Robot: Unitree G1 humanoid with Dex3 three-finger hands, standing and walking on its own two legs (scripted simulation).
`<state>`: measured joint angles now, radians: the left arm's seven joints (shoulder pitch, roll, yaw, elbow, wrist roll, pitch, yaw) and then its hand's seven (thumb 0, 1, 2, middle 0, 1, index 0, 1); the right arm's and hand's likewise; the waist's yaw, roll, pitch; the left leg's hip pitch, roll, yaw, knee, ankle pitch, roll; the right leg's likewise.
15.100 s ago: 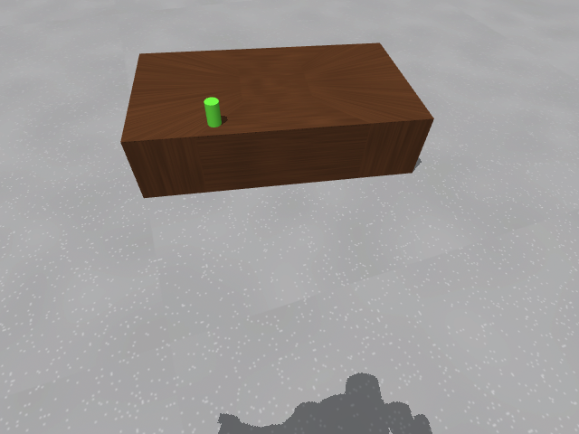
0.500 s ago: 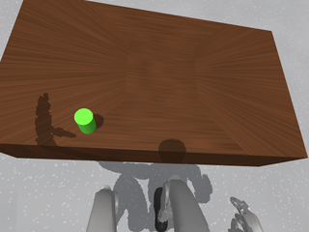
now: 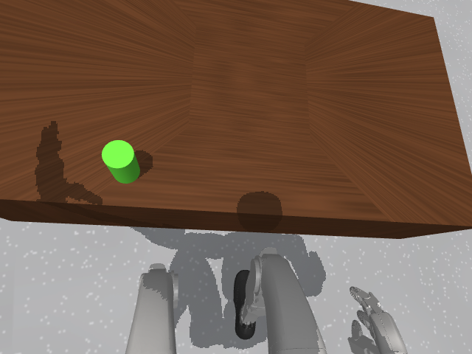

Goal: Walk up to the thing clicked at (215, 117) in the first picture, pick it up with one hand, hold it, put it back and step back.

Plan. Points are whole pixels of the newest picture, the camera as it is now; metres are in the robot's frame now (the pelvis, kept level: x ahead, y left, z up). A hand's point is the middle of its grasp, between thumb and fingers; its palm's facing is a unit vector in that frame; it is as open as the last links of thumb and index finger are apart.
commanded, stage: approach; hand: left
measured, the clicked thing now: (122, 163) +0.47 +0.19 -0.21
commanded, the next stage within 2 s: close in in 0.24 s
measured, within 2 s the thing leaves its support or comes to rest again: neither
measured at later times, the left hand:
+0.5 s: hand (92, 166) +0.45 +0.24 -0.18, palm faces +0.09 -1.00 +0.04, open 17.6 cm
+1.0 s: hand (106, 162) +0.45 +0.21 -0.17, palm faces +0.15 -0.99 +0.01, open 17.7 cm
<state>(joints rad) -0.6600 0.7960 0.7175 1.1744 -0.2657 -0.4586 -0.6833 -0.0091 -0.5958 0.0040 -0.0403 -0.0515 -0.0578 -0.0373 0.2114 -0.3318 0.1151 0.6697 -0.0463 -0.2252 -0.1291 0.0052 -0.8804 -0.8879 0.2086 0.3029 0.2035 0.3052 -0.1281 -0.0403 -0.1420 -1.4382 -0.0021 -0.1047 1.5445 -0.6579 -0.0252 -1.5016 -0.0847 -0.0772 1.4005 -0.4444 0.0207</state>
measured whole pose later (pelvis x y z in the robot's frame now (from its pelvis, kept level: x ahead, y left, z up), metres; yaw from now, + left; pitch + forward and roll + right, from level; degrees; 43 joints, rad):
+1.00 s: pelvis -0.05 +0.01 -0.16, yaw +0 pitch +35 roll -5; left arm -0.81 0.40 0.42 1.00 -0.06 -0.56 -0.11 -0.01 -0.61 0.01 -0.04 -0.08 -0.07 -0.06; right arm 0.20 -0.30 0.04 0.67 -0.06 -0.07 0.05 0.00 -0.92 -0.90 0.21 0.30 0.20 0.30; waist -0.17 0.00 -0.15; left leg -1.96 -0.06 -0.09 2.09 -0.73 -0.02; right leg -2.04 -0.12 -0.01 1.92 -0.48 0.04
